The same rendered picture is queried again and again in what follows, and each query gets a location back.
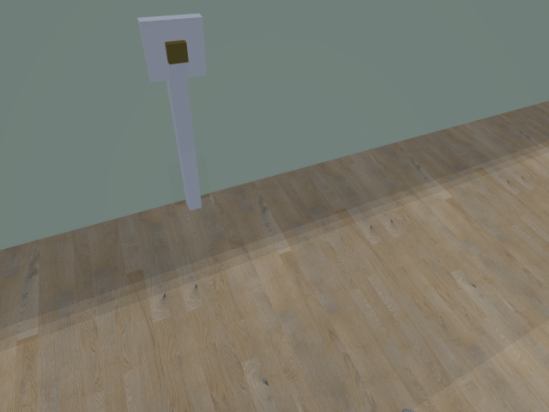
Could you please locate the button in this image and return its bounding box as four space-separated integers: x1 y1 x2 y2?
165 40 189 64

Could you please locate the panel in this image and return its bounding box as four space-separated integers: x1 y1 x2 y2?
137 14 207 211

